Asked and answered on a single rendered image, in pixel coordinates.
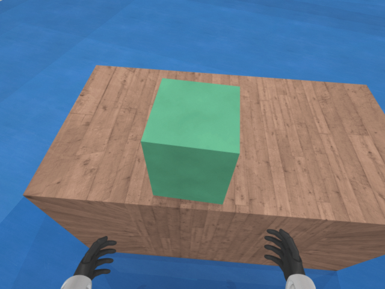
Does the robot right forearm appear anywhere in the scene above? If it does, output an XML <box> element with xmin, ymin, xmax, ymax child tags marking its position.
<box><xmin>285</xmin><ymin>274</ymin><xmax>316</xmax><ymax>289</ymax></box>

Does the right robot hand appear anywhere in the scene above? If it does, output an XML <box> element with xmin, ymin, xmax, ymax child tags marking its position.
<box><xmin>264</xmin><ymin>229</ymin><xmax>306</xmax><ymax>281</ymax></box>

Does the left robot hand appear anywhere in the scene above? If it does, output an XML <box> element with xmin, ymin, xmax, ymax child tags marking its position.
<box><xmin>74</xmin><ymin>236</ymin><xmax>117</xmax><ymax>280</ymax></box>

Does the robot left forearm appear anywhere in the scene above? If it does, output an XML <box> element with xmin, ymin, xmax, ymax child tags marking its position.
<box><xmin>61</xmin><ymin>275</ymin><xmax>92</xmax><ymax>289</ymax></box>

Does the pedestal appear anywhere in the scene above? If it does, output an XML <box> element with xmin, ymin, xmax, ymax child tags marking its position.
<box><xmin>23</xmin><ymin>65</ymin><xmax>385</xmax><ymax>271</ymax></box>

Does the carton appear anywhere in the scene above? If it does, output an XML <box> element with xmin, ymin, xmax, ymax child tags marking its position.
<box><xmin>141</xmin><ymin>78</ymin><xmax>240</xmax><ymax>204</ymax></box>

